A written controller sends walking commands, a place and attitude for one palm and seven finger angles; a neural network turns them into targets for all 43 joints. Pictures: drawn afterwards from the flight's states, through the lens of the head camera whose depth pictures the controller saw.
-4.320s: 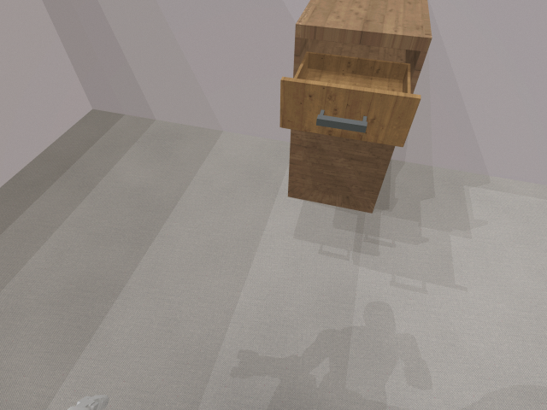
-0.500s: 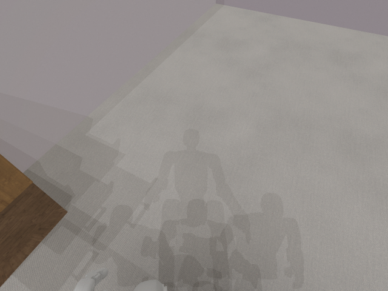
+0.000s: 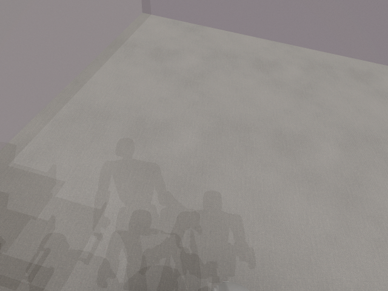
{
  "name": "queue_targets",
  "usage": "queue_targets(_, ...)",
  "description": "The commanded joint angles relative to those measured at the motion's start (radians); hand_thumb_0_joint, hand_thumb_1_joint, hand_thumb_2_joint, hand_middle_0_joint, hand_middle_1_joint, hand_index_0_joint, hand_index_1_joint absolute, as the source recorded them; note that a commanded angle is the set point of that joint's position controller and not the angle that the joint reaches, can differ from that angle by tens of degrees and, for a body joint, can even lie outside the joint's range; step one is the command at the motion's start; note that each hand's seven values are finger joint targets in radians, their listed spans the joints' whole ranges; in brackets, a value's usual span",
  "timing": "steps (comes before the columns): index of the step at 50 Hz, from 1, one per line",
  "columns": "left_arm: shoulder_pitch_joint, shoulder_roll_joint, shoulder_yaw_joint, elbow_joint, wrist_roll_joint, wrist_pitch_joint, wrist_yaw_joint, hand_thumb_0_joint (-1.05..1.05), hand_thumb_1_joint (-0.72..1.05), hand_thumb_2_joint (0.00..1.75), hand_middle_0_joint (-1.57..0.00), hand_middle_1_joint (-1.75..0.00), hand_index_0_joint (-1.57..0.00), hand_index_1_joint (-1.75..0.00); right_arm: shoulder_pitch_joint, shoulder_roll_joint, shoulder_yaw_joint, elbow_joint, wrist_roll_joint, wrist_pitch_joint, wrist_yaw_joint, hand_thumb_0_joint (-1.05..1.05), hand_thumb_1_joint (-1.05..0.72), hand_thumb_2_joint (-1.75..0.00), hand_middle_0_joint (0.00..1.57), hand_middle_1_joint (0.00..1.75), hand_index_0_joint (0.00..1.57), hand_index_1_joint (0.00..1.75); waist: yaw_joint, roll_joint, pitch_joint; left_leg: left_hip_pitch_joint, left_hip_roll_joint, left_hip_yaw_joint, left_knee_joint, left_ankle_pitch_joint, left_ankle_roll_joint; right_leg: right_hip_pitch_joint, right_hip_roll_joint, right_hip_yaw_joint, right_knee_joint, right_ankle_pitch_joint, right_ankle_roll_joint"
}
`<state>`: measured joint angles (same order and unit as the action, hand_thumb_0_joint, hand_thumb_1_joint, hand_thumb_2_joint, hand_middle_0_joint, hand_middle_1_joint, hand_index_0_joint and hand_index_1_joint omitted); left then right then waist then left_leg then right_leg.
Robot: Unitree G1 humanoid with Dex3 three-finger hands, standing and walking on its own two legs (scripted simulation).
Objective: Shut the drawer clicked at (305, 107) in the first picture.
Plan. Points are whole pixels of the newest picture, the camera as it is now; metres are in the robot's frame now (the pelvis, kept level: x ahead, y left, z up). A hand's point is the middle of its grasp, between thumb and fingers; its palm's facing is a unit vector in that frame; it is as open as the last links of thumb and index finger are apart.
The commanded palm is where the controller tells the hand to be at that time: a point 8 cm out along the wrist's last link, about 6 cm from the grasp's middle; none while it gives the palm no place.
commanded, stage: walk to a spot facing it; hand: left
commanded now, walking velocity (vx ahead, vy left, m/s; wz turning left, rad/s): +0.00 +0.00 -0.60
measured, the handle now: out of the picture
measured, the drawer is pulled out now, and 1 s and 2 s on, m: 0.29 0.29 0.29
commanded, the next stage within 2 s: turn to face it in 0.08 s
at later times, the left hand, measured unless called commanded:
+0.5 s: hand (156, 254) +0.23 +0.10 -0.16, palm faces -0.10 -0.98 -0.17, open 7.3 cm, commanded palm none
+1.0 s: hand out of the picture +0.08 +0.19 -0.17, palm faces +0.28 -0.92 -0.27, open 7.4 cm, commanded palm none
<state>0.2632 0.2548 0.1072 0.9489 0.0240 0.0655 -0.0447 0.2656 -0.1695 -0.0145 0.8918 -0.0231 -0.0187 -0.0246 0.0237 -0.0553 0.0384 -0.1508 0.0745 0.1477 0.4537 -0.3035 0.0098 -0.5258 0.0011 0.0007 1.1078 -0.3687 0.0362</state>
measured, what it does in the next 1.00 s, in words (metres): steps on the spot: right foot, then left foot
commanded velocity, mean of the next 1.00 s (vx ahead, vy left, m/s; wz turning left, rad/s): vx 0.00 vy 0.00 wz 0.42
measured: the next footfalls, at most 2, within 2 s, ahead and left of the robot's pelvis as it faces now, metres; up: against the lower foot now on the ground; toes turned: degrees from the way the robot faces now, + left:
right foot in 0.26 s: +0.12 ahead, -0.16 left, +0.00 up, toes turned -15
left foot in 0.64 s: +0.12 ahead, +0.07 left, +0.00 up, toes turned +11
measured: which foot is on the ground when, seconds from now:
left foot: down 0.00-0.26, up 0.28-0.62, down 0.64-1.00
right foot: up 0.00-0.24, down 0.26-0.64, up 0.66-1.00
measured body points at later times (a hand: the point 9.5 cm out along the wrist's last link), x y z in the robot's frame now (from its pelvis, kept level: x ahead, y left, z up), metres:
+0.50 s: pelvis +0.06 -0.05 -0.01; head +0.09 -0.05 +0.44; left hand +0.23 +0.15 -0.15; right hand +0.03 -0.27 -0.17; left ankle +0.05 +0.08 -0.69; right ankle +0.08 -0.15 -0.74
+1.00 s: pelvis +0.06 -0.04 +0.00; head +0.09 -0.03 +0.44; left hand +0.06 +0.24 -0.15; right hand +0.18 -0.28 -0.14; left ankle +0.08 +0.07 -0.74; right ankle +0.08 -0.20 -0.69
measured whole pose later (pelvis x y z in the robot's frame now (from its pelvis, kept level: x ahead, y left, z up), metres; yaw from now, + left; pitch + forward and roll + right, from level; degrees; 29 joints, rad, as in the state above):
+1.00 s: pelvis +0.06 -0.04 +0.00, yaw +13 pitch +1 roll -2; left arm 0.20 0.25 0.10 0.94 0.01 0.06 0.02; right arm 0.21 -0.22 -0.08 0.93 -0.02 0.04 0.00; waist -0.02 0.01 0.06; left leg -0.33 -0.01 -0.03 0.49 -0.17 0.03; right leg -0.41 -0.05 0.00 0.89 -0.43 0.08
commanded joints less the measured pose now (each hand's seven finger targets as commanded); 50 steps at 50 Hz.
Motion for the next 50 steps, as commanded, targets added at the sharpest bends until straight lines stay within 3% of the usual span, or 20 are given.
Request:
queue_targets(1, -0.091, 0.008, -0.009, -0.099, -0.002, -0.027, 0.002, 0.0, 0.9, 0.9, -0.2, -0.3, -0.2, -0.3, 0.105, -0.171, -0.049, -0.01, 0.0, -0.024, -0.022, 0.0, -0.9, -0.9, 0.2, 0.3, 0.2, 0.3, -0.045, 0.225, -0.004, 0.155, 0.235, -0.052, -0.098, 0.729, 0.073, -0.124, -0.043, -0.042, -0.006, 0.024, 0.025)
queue_targets(8, -0.202, -0.008, -0.019, -0.123, -0.001, -0.034, 0.001, 0.0, 0.9, 0.9, -0.2, -0.3, -0.2, -0.3, 0.116, -0.194, -0.082, 0.028, -0.004, -0.005, -0.01, 0.0, -0.9, -0.9, 0.2, 0.3, 0.2, 0.3, -0.076, 0.271, 0.008, 0.134, 0.268, 0.043, -0.018, 0.709, 0.078, 0.032, -0.032, -0.123, -0.344, 0.026, -0.005)
queue_targets(10, -0.145, 0.0, -0.022, -0.106, 0.003, -0.05, 0.013, 0.0, 0.9, 0.9, -0.2, -0.3, -0.2, -0.3, 0.119, -0.194, -0.085, 0.041, 0.0, -0.002, -0.006, 0.0, -0.9, -0.9, 0.2, 0.3, 0.2, 0.3, -0.049, 0.256, -0.033, 0.107, 0.261, 0.041, 0.08, 0.783, 0.059, 0.176, -0.002, -0.138, -0.475, 0.076, -0.03)
queue_targets(11, -0.04, 0.02, -0.018, -0.071, 0.006, -0.067, 0.021, 0.0, 0.9, 0.9, -0.2, -0.3, -0.2, -0.3, 0.112, -0.189, -0.082, 0.047, 0.008, -0.003, -0.003, 0.0, -0.9, -0.9, 0.2, 0.3, 0.2, 0.3, 0.008, 0.196, -0.094, 0.068, 0.23, 0.059, 0.209, 0.762, 0.025, 0.341, 0.001, -0.133, -0.625, 0.221, -0.038)
queue_targets(12, 0.07, 0.109, -0.002, -0.03, 0.014, -0.086, 0.038, 0.0, 0.9, 0.9, -0.2, -0.3, -0.2, -0.3, 0.146, -0.14, -0.069, 0.049, 0.021, -0.004, 0.005, 0.0, -0.9, -0.9, 0.2, 0.3, 0.2, 0.3, 0.046, 0.008, -0.207, -0.163, 0.173, 0.073, 0.416, 0.482, -0.023, 0.658, -0.164, 0.034, -0.644, 0.536, -0.088)
queue_targets(13, 0.16, 0.193, 0.012, 0.008, 0.0, -0.096, 0.051, 0.0, 0.9, 0.9, -0.2, -0.3, -0.2, -0.3, 0.136, -0.067, -0.049, 0.03, 0.03, -0.002, 0.0, 0.0, -0.9, -0.9, 0.2, 0.3, 0.2, 0.3, 0.065, -0.2, -0.319, -0.35, 0.028, 0.038, 0.666, -0.318, -0.068, 0.788, -0.443, 0.296, -0.613, 1.028, -0.217)
queue_targets(14, 0.138, 0.165, -0.001, 0.004, -0.016, -0.09, 0.063, 0.0, 0.9, 0.9, -0.2, -0.3, -0.2, -0.3, 0.093, -0.084, -0.045, 0.021, 0.03, 0.012, -0.015, 0.0, -0.9, -0.9, 0.2, 0.3, 0.2, 0.3, 0.063, -0.088, -0.298, -0.299, 0.042, -0.113, 0.691, -0.341, -0.046, 0.65, -0.438, 0.214, -0.636, 1.071, -0.266)
queue_targets(15, 0.06, 0.153, -0.009, -0.004, -0.007, -0.091, 0.069, 0.0, 0.9, 0.9, -0.2, -0.3, -0.2, -0.3, 0.086, -0.06, -0.041, 0.044, 0.027, 0.019, -0.014, 0.0, -0.9, -0.9, 0.2, 0.3, 0.2, 0.3, 0.034, -0.141, -0.235, -0.299, 0.044, -0.141, 0.719, -0.321, -0.042, 0.547, -0.414, 0.212, -0.677, 0.876, -0.271)
queue_targets(17, -0.093, 0.086, -0.033, -0.029, -0.001, -0.087, 0.079, 0.0, 0.9, 0.9, -0.2, -0.3, -0.2, -0.3, 0.11, -0.066, -0.042, 0.097, 0.015, 0.033, -0.009, 0.0, -0.9, -0.9, 0.2, 0.3, 0.2, 0.3, -0.025, -0.079, -0.096, -0.258, 0.06, -0.145, 0.665, -0.232, -0.045, 0.351, -0.359, 0.089, -0.743, 0.614, -0.235)
queue_targets(20, -0.153, 0.07, -0.035, -0.044, 0.003, -0.072, 0.083, 0.0, 0.9, 0.9, -0.2, -0.3, -0.2, -0.3, 0.15, -0.035, -0.039, 0.125, 0.01, 0.053, 0.002, 0.0, -0.9, -0.9, 0.2, 0.3, 0.2, 0.3, -0.056, -0.074, -0.037, -0.224, 0.04, -0.09, 0.593, -0.169, -0.055, 0.237, -0.334, -0.031, -0.789, 0.426, -0.199)
queue_targets(27, -0.107, 0.085, -0.011, -0.053, 0.006, -0.063, 0.086, 0.0, 0.9, 0.9, -0.2, -0.3, -0.2, -0.3, 0.059, -0.032, -0.054, 0.063, 0.007, 0.047, 0.026, 0.0, -0.9, -0.9, 0.2, 0.3, 0.2, 0.3, -0.018, -0.089, -0.033, -0.25, 0.02, -0.022, 0.371, -0.135, -0.061, 0.307, -0.367, -0.081, -0.734, 0.38, -0.176)
queue_targets(30, -0.106, 0.073, -0.004, -0.064, -0.005, -0.052, 0.082, 0.0, 0.9, 0.9, -0.2, -0.3, -0.2, -0.3, 0.118, -0.055, -0.065, 0.059, 0.002, 0.038, 0.031, 0.0, -0.9, -0.9, 0.2, 0.3, 0.2, 0.3, -0.058, -0.006, -0.071, -0.103, 0.011, -0.016, 0.109, 0.075, -0.05, 0.263, -0.33, -0.157, -0.563, 0.28, -0.098)
queue_targets(31, -0.092, 0.032, -0.006, -0.086, -0.012, -0.042, 0.078, 0.0, 0.9, 0.9, -0.2, -0.3, -0.2, -0.3, 0.148, -0.121, -0.079, 0.051, -0.003, 0.032, 0.03, 0.0, -0.9, -0.9, 0.2, 0.3, 0.2, 0.3, -0.07, 0.202, -0.069, -0.056, 0.128, -0.227, -0.019, 0.219, 0.013, 0.141, -0.234, -0.2, -0.4, 0.067, -0.033)
queue_targets(32, -0.119, -0.024, -0.013, -0.131, -0.016, -0.037, 0.074, 0.0, 0.9, 0.9, -0.2, -0.3, -0.2, -0.3, 0.179, -0.217, -0.101, 0.033, -0.012, 0.026, 0.023, 0.0, -0.9, -0.9, 0.2, 0.3, 0.2, 0.3, -0.099, 0.435, -0.038, -0.034, 0.357, -0.548, -0.156, 0.432, 0.15, -0.044, -0.107, -0.196, -0.16, -0.276, 0.032)
queue_targets(33, -0.172, -0.004, -0.016, -0.147, -0.002, -0.033, 0.074, 0.0, 0.9, 0.9, -0.2, -0.3, -0.2, -0.3, 0.194, -0.235, -0.107, 0.044, -0.014, 0.025, 0.012, 0.0, -0.9, -0.9, 0.2, 0.3, 0.2, 0.3, -0.121, 0.318, -0.062, -0.054, 0.385, -0.603, -0.183, 0.322, 0.21, -0.064, -0.097, -0.075, 0.028, -0.267, 0.016)
queue_targets(34, -0.199, -0.015, -0.011, -0.147, 0.001, -0.036, 0.071, 0.0, 0.9, 0.9, -0.2, -0.3, -0.2, -0.3, 0.157, -0.224, -0.109, 0.036, -0.01, 0.021, 0.005, 0.0, -0.9, -0.9, 0.2, 0.3, 0.2, 0.3, -0.099, 0.286, -0.061, -0.065, 0.342, -0.585, -0.175, 0.252, 0.195, -0.123, -0.102, -0.02, 0.102, -0.193, 0.016)
queue_targets(37, -0.109, 0.008, -0.001, -0.095, -0.001, -0.043, 0.059, 0.0, 0.9, 0.9, -0.2, -0.3, -0.2, -0.3, 0.014, -0.177, -0.088, -0.005, -0.004, 0.006, -0.002, 0.0, -0.9, -0.9, 0.2, 0.3, 0.2, 0.3, -0.041, 0.188, -0.086, -0.014, 0.211, -0.375, -0.132, 0.355, 0.138, -0.099, -0.106, -0.001, 0.098, -0.013, 0.035)
queue_targets(39, -0.085, 0.016, -0.002, -0.08, -0.007, -0.039, 0.059, 0.0, 0.9, 0.9, -0.2, -0.3, -0.2, -0.3, 0.002, -0.186, -0.09, -0.011, 0.001, 0.006, 0.0, 0.0, -0.9, -0.9, 0.2, 0.3, 0.2, 0.3, -0.041, 0.175, -0.1, 0.004, 0.186, -0.33, -0.125, 0.402, 0.14, -0.055, -0.098, -0.008, 0.028, -0.006, 0.044)
queue_targets(45, -0.101, 0.026, -0.004, -0.098, -0.011, -0.032, 0.064, 0.0, 0.9, 0.9, -0.2, -0.3, -0.2, -0.3, 0.007, -0.229, -0.106, -0.015, -0.001, 0.026, 0.01, 0.0, -0.9, -0.9, 0.2, 0.3, 0.2, 0.3, -0.068, 0.193, -0.077, 0.001, 0.178, -0.422, -0.145, 0.269, 0.163, 0.004, -0.068, -0.009, -0.142, -0.055, 0.051)
queue_targets(50, -0.049, 0.03, -0.009, -0.108, -0.015, -0.037, 0.067, 0.0, 0.9, 0.9, -0.2, -0.3, -0.2, -0.3, -0.053, -0.258, -0.119, -0.042, -0.005, 0.043, 0.019, 0.0, -0.9, -0.9, 0.2, 0.3, 0.2, 0.3, -0.052, 0.239, -0.092, -0.073, 0.141, -0.488, -0.124, 0.21, 0.155, 0.147, -0.025, -0.021, -0.338, -0.07, 0.032)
